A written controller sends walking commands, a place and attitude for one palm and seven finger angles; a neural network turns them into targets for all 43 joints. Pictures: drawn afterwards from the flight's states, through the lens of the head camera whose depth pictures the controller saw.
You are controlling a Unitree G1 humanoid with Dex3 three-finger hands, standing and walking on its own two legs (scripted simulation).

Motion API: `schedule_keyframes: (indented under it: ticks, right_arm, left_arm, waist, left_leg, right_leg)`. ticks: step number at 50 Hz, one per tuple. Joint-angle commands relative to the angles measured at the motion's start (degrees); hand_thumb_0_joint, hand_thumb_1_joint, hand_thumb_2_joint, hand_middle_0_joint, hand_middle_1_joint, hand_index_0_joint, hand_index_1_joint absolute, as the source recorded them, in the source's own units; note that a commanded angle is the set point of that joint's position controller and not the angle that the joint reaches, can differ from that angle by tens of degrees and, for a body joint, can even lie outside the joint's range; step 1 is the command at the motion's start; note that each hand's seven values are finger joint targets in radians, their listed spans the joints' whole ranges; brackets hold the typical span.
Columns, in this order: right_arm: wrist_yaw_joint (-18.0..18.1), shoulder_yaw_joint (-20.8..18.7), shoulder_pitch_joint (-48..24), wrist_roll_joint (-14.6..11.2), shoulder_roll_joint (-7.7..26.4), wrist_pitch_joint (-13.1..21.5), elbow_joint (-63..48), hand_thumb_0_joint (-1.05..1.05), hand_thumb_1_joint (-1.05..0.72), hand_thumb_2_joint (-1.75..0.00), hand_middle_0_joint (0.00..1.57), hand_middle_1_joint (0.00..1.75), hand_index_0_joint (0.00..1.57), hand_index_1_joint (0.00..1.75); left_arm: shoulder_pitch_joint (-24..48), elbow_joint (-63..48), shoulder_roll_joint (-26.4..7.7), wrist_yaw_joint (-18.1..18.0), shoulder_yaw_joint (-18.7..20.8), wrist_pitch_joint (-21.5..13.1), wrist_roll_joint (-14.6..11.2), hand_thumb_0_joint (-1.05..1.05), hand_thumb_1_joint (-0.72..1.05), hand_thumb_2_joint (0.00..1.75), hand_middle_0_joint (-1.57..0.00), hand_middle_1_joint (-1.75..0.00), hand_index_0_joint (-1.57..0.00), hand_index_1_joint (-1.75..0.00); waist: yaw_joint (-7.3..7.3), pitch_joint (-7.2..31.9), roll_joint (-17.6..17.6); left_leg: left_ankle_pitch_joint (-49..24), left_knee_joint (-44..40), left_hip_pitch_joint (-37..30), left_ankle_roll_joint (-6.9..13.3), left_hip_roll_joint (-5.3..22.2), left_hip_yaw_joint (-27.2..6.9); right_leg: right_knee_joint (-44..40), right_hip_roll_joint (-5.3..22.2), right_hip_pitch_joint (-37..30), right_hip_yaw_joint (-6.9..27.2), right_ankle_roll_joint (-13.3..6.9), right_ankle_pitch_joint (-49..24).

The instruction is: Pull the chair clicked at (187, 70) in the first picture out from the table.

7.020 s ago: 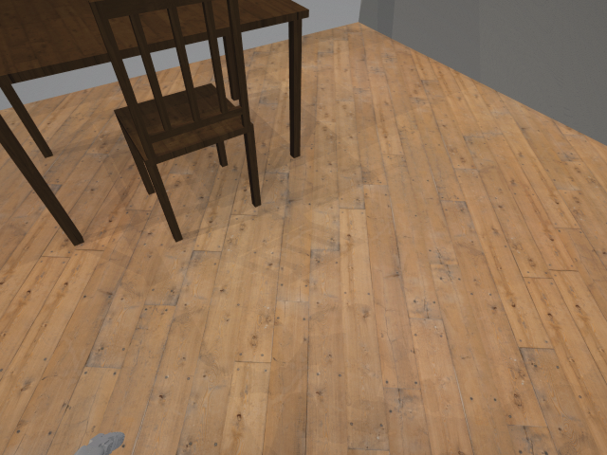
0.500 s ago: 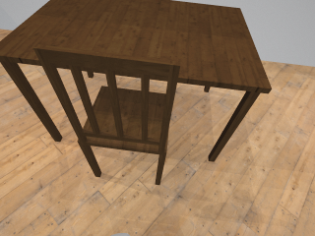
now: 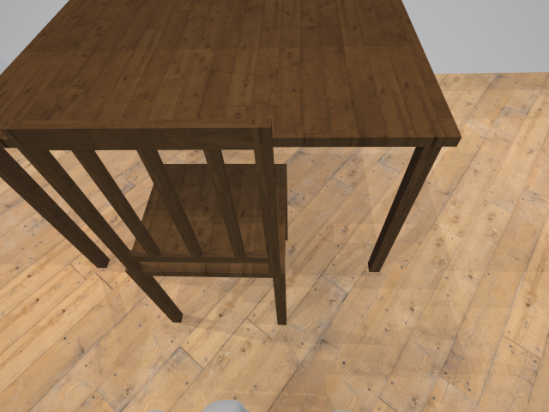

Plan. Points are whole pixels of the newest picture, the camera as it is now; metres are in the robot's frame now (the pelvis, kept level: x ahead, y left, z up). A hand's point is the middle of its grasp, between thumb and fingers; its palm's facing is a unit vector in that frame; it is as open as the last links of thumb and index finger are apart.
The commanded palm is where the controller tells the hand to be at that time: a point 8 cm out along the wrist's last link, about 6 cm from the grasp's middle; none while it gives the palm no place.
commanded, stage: come to a stop and stand still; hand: left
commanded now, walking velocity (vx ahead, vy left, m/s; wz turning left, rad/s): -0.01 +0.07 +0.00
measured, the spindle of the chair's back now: (176, 211) +0.47 +0.23 -0.06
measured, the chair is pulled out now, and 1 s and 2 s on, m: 0.00 0.00 0.00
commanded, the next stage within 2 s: look again from close up in 1.36 s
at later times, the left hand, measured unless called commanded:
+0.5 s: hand out of the picture -0.07 +0.26 -0.17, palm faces +0.03 -0.96 -0.27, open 7.4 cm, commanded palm none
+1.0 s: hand out of the picture -0.09 +0.22 -0.18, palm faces +0.04 -0.98 -0.19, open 7.3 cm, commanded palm none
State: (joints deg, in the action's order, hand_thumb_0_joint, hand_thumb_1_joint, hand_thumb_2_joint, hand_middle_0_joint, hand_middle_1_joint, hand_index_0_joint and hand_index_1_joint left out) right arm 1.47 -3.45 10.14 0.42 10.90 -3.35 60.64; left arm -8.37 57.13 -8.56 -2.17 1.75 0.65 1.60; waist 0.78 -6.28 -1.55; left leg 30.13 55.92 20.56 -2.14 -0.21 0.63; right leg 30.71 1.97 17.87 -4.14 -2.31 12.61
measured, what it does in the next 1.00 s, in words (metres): walks backwards: left foot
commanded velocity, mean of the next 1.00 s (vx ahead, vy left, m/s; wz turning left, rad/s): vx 0.00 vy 0.00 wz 0.00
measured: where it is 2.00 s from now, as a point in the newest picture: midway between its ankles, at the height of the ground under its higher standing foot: outside the picture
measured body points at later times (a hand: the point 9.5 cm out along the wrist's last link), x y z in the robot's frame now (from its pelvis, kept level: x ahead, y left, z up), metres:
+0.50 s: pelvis -0.08 +0.07 -0.01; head -0.10 +0.04 +0.44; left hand -0.07 +0.31 -0.15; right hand -0.03 -0.17 -0.16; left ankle -0.06 +0.15 -0.74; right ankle +0.02 -0.08 -0.73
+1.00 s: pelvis -0.11 +0.05 -0.01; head -0.12 +0.05 +0.44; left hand -0.10 +0.28 -0.17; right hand -0.11 -0.18 -0.16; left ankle -0.11 +0.15 -0.74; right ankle +0.00 -0.07 -0.72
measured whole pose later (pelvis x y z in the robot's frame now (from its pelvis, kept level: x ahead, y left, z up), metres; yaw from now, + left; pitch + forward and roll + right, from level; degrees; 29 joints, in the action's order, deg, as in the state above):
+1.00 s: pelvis -0.11 +0.05 -0.01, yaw -1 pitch -3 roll +2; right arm 1.5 -1.3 19.1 1.7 9.4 -0.1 58.7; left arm -17.5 59.6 -7.8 -1.8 2.8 2.7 1.5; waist 1.1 -1.7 1.6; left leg 17.6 31.5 11.3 3.0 -3.4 3.4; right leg 42.2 -1.0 26.7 6.2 -0.4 16.9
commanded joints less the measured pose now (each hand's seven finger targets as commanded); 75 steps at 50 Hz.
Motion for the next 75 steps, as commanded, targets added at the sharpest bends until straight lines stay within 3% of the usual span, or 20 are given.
schedule_keyframes:
  ticks: [1,4,5,8,10,12,23,29,35,40,43,45,46,49,52,54,55,57,61,75]
  right_arm:
    - [-0.16,-0.36,3.06,-0.25,1.82,0.85,-3.08,0.0,-0.9,-0.9,0.2,0.3,0.2,0.3]
    - [-0.21,0.0,4.61,-0.36,1.27,1.46,-2.65,0.0,-0.9,-0.9,0.2,0.3,0.2,0.3]
    - [-0.17,-0.68,6.02,-0.59,4.94,3.5,-7.42,0.0,-0.9,-0.9,0.2,0.3,0.2,0.3]
    - [0.01,0.13,7.92,-0.37,2.83,3.3,-8.33,0.0,-0.9,-0.9,0.2,0.3,0.2,0.3]
    - [-0.23,0.21,6.57,0.86,7.0,3.35,-10.31,0.0,-0.9,-0.9,0.2,0.3,0.2,0.3]
    - [-0.44,0.65,1.81,0.98,6.64,3.08,-12.33,0.0,-0.9,-0.9,0.2,0.3,0.2,0.3]
    - [-1.02,1.01,4.39,0.79,8.03,2.78,-11.18,0.0,-0.9,-0.9,0.2,0.3,0.2,0.3]
    - [-0.91,0.83,6.12,0.96,7.73,2.32,-8.93,0.0,-0.9,-0.9,0.2,0.3,0.2,0.3]
    - [-0.85,0.7,1.7,0.6,7.92,2.34,-8.09,0.0,-0.9,-0.9,0.2,0.3,0.2,0.3]
    - [-0.59,0.26,12.71,0.73,3.98,0.75,-4.61,0.0,-0.9,-0.9,0.2,0.3,0.2,0.3]
    - [-0.32,0.13,21.49,0.7,2.51,1.36,-1.6,0.0,-0.9,-0.9,0.2,0.3,0.2,0.3]
    - [-0.39,0.95,18.52,0.83,2.28,3.16,-2.59,0.0,-0.9,-0.9,0.2,0.3,0.2,0.3]
    - [0.05,0.64,14.93,1.52,4.65,4.2,-3.38,0.0,-0.9,-0.9,0.2,0.3,0.2,0.3]
    - [0.91,1.5,3.71,0.96,4.2,4.84,-5.73,0.0,-0.9,-0.9,0.2,0.3,0.2,0.3]
    - [0.9,1.94,3.83,0.92,4.24,4.58,-5.45,0.0,-0.9,-0.9,0.2,0.3,0.2,0.3]
    - [1.01,2.29,8.25,0.02,2.21,4.36,-4.57,0.0,-0.9,-0.9,0.2,0.3,0.2,0.3]
    - [0.86,2.57,10.8,-0.32,1.31,4.28,-3.85,0.0,-0.9,-0.9,0.2,0.3,0.2,0.3]
    - [0.29,2.47,12.79,0.01,1.33,4.87,-2.77,0.0,-0.9,-0.9,0.2,0.3,0.2,0.3]
    - [0.13,1.96,10.83,0.08,3.82,4.55,-3.08,0.0,-0.9,-0.9,0.2,0.3,0.2,0.3]
    - [-0.07,2.78,10.48,0.23,3.36,4.74,-1.31,0.0,-0.9,-0.9,0.2,0.3,0.2,0.3]
  left_arm:
    - [-4.51,-2.57,-11.95,-0.94,3.12,-0.2,0.2,0.0,0.9,0.9,-0.2,-0.3,-0.2,-0.3]
    - [-4.42,-1.74,-11.97,-0.72,3.35,-0.07,0.26,0.0,0.9,0.9,-0.2,-0.3,-0.2,-0.3]
    - [-7.93,-3.27,-14.9,-3.15,2.87,-1.42,0.41,0.0,0.9,0.9,-0.2,-0.3,-0.2,-0.3]
    - [-4.77,-4.89,-11.81,-1.98,1.73,-0.03,-0.69,0.0,0.9,0.9,-0.2,-0.3,-0.2,-0.3]
    - [-4.31,-5.82,-7.06,-0.86,0.56,1.07,-1.11,0.0,0.9,0.9,-0.2,-0.3,-0.2,-0.3]
    - [-4.42,-5.3,-6.93,-0.46,0.37,1.84,-0.32,0.0,0.9,0.9,-0.2,-0.3,-0.2,-0.3]
    - [-12.13,-4.1,-7.88,0.83,0.12,0.33,0.03,0.0,0.9,0.9,-0.2,-0.3,-0.2,-0.3]
    - [-13.29,-3.33,-7.22,1.01,0.73,0.17,-0.17,0.0,0.9,0.9,-0.2,-0.3,-0.2,-0.3]
    - [-18.74,-0.53,-4.96,1.21,0.7,0.31,0.07,0.0,0.9,0.9,-0.2,-0.3,-0.2,-0.3]
    - [-11.18,-2.12,-8.5,0.53,1.6,-0.19,-0.32,0.0,0.9,0.9,-0.2,-0.3,-0.2,-0.3]
    - [-3.28,-4.16,-9.07,-0.24,3.31,0.22,-0.42,0.0,0.9,0.9,-0.2,-0.3,-0.2,-0.3]
    - [-7.56,-3.67,-6.55,-0.1,2.58,0.35,-0.5,0.0,0.9,0.9,-0.2,-0.3,-0.2,-0.3]
    - [-9.72,-3.34,-4.07,0.22,2.12,0.41,-0.91,0.0,0.9,0.9,-0.2,-0.3,-0.2,-0.3]
    - [-12.74,-1.02,-3.19,0.51,1.76,0.51,-0.13,0.0,0.9,0.9,-0.2,-0.3,-0.2,-0.3]
    - [-12.97,-0.22,-2.15,1.0,0.83,-0.39,-0.57,0.0,0.9,0.9,-0.2,-0.3,-0.2,-0.3]
    - [-11.69,0.03,-4.87,0.52,0.72,-1.58,-1.0,0.0,0.9,0.9,-0.2,-0.3,-0.2,-0.3]
    - [-10.58,-0.19,-6.2,0.27,0.41,-1.84,-1.31,0.0,0.9,0.9,-0.2,-0.3,-0.2,-0.3]
    - [-8.73,-1.4,-7.35,0.27,0.15,-1.15,-1.19,0.0,0.9,0.9,-0.2,-0.3,-0.2,-0.3]
    - [-7.51,-1.63,-6.76,0.38,0.08,-1.17,-1.05,0.0,0.9,0.9,-0.2,-0.3,-0.2,-0.3]
    - [-8.45,-0.22,-6.32,0.43,-0.52,-1.93,-1.03,0.0,0.9,0.9,-0.2,-0.3,-0.2,-0.3]
  waist:
    - [-2.28,11.16,10.19]
    - [-2.19,11.65,11.11]
    - [-0.09,23.13,9.48]
    - [1.12,16.1,1.02]
    - [-0.53,4.39,-11.37]
    - [-1.41,-3.13,-12.76]
    - [-1.6,-1.26,3.47]
    - [-0.63,0.76,0.32]
    - [-3.72,1.69,-1.1]
    - [3.49,0.82,15.67]
    - [7.28,5.71,15.06]
    - [3.91,1.59,4.62]
    - [1.7,-1.14,-7.44]
    - [-3.9,-0.08,-11.3]
    - [-4.11,-2.37,-0.86]
    - [-1.68,-1.43,7.37]
    - [-0.07,0.01,7.18]
    - [0.71,3.08,-3.81]
    - [-0.25,6.02,6.29]
    - [0.04,3.44,2.73]
  left_leg:
    - [-0.98,-5.1,0.2,-0.57,0.78,-0.62]
    - [-3.77,-17.08,-4.06,-0.09,0.68,0.57]
    - [-2.56,-16.39,-1.78,-1.2,-1.94,3.53]
    - [-15.42,-32.64,-11.74,1.96,0.55,2.12]
    - [-20.56,-38.09,-2.61,6.32,12.06,-9.36]
    - [-8.64,-42.72,6.72,7.36,11.31,-10.31]
    - [7.36,-40.36,4.75,6.51,5.55,-7.6]
    - [7.03,-38.77,0.75,6.38,4.36,-7.73]
    - [10.58,-39.59,9.33,7.43,6.51,-8.92]
    - [-4.69,-12.42,-12.16,3.69,-4.28,0.5]
    - [-9.17,-14.43,-21.94,4.15,-2.47,0.24]
    - [-2.64,-35.78,-14.75,4.92,0.15,-3.87]
    - [3.62,-44.6,-8.16,7.36,8.7,-16.46]
    - [-5.5,-46.06,4.92,11.78,13.73,-16.84]
    - [-12.84,-38.82,5.09,9.77,10.03,-9.75]
    - [-16.47,-32.03,2.11,5.38,4.1,-5.33]
    - [-13.38,-31.09,-0.66,3.98,2.5,-3.56]
    - [-16.89,-35.73,-6.68,4.37,2.84,-6.26]
    - [-9.92,-35.86,-4.28,4.73,4.03,-6.32]
    - [-13.38,-37.12,-6.39,4.24,4.17,-5.01]
  right_leg:
    - [-8.71,15.19,-12.01,12.89,-9.75,-34.52]
    - [-9.76,14.14,-11.4,13.66,-8.86,-23.72]
    - [1.51,15.53,-25.54,18.25,-7.06,-60.57]
    - [2.0,9.65,-8.19,9.45,-2.85,-17.79]
    - [3.6,1.64,0.15,1.64,1.6,6.5]
    - [5.87,0.21,-1.49,1.58,1.55,7.57]
    - [-3.41,-0.32,-1.19,8.83,0.64,10.84]
    - [-3.6,-1.71,2.92,10.84,0.57,13.34]
    - [4.3,-2.93,-5.35,11.0,0.59,8.6]
    - [-22.03,7.28,20.73,28.94,-3.95,34.75]
    - [-18.27,5.78,23.0,21.53,-2.52,24.05]
    - [-5.52,0.53,16.85,17.36,-0.83,22.22]
    - [6.28,-4.3,14.5,12.02,0.72,14.1]
    - [20.7,-2.09,2.86,9.09,1.31,5.03]
    - [3.59,-1.1,-3.77,8.73,0.81,3.13]
    - [-6.62,3.43,-4.88,18.24,-1.16,-10.96]
    - [-7.98,7.84,-3.12,21.15,-3.15,-12.31]
    - [-5.57,4.63,-0.32,17.04,-2.23,-6.29]
    - [-8.31,2.4,-4.37,15.76,-0.58,3.4]
    - [-11.08,2.0,-3.68,15.34,-0.47,1.46]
